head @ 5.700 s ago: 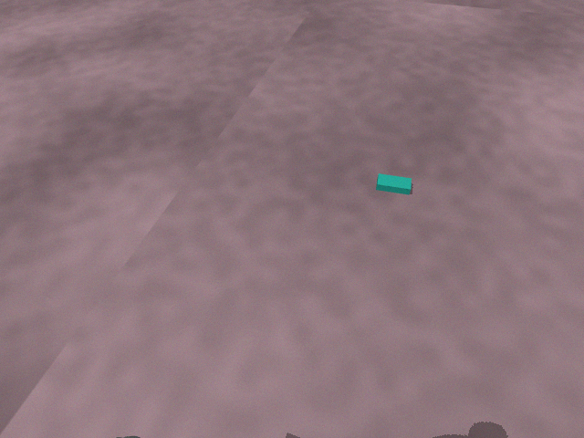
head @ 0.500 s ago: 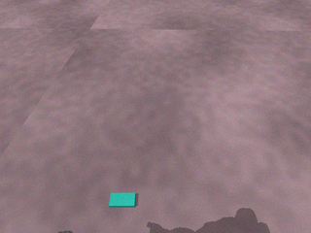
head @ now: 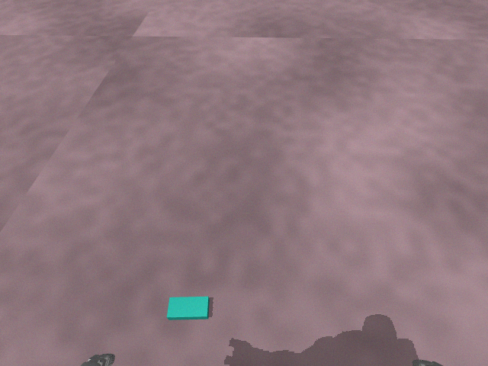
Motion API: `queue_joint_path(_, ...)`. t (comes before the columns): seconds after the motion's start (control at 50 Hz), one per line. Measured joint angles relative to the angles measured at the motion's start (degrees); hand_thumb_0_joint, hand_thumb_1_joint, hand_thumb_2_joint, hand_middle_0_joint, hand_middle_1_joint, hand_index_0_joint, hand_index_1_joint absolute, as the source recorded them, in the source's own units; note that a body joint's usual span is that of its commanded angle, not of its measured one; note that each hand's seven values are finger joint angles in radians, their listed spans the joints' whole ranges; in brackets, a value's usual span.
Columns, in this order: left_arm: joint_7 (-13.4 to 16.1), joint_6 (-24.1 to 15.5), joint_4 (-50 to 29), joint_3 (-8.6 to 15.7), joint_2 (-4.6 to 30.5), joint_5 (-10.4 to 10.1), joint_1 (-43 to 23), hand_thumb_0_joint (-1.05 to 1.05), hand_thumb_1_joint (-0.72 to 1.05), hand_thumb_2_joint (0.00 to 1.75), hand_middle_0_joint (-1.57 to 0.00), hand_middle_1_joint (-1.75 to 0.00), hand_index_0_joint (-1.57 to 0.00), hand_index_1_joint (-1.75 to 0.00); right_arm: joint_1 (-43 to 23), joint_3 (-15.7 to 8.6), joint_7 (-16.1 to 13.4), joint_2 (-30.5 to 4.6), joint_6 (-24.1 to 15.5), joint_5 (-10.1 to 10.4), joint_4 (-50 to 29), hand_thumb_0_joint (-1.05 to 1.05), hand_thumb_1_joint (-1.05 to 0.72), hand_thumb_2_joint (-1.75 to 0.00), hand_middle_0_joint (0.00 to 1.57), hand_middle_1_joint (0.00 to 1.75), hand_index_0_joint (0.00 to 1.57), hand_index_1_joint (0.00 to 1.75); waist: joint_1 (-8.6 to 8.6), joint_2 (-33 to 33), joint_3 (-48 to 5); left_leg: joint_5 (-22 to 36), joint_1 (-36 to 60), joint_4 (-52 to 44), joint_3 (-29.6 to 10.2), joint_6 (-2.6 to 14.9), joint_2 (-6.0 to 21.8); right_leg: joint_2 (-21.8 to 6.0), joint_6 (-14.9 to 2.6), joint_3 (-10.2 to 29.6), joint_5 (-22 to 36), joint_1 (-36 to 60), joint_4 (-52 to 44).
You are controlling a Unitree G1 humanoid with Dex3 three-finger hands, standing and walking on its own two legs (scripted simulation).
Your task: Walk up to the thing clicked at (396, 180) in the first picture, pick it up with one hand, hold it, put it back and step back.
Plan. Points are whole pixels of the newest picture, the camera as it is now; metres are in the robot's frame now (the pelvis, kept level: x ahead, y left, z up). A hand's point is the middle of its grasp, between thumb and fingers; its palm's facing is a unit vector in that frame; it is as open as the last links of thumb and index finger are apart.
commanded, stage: stand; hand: left
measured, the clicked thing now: (188, 308) +0.40 +0.28 -0.76
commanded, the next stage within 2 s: none
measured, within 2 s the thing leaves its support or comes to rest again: neither
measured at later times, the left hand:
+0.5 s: hand out of the picture +0.05 +0.25 -0.16, palm faces -0.03 -0.94 -0.34, open 7.4 cm
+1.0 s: hand out of the picture +0.07 +0.25 -0.16, palm faces -0.03 -0.94 -0.34, open 7.4 cm
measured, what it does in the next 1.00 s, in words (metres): stands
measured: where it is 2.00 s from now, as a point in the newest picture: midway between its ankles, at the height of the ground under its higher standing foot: outside the picture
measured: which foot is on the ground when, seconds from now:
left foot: down 0.00-1.00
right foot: down 0.00-1.00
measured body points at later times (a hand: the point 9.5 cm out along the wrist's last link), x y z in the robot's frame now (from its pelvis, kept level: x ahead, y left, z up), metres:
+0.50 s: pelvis -0.02 -0.01 +0.00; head -0.01 -0.01 +0.45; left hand +0.05 +0.30 -0.13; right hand +0.05 -0.31 -0.13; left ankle +0.01 +0.14 -0.75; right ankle +0.00 -0.14 -0.75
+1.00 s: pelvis -0.01 -0.01 +0.00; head +0.00 +0.00 +0.45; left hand +0.07 +0.30 -0.13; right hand +0.06 -0.31 -0.13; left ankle +0.01 +0.14 -0.75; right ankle +0.00 -0.14 -0.75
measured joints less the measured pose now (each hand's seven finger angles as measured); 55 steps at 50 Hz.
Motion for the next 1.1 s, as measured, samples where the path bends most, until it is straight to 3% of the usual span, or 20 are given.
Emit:
queue_joint_path(0.62,-0.61,0.45,0.1,-0.12,0.09,0.41,2.85,0.0,0.91,0.9,-0.2,-0.3,-0.2,-0.3,3.15,-0.13,0.44,-0.18,0.28,-0.48,1.1,0.0,-0.9,-0.9,0.2,0.3,0.2,0.3,0.17,0.09,-0.6,1.49,-1.53,-0.01,-0.35,-0.5,0.66,0.69,-0.7,-0.24,1.17,-1.71,0.47)
queue_joint_path(1.1,-0.43,0.05,-0.91,-0.54,0.13,0.34,1.79,0.0,0.91,0.9,-0.2,-0.3,-0.2,-0.3,1.93,0.41,0.34,-0.16,0.01,-0.32,0.02,0.0,-0.9,-0.9,0.2,0.3,0.2,0.3,0.25,-0.06,-1.14,0.68,-0.89,-0.11,-0.26,-0.44,0.56,0.58,-0.55,-0.19,0.53,-0.96,0.08)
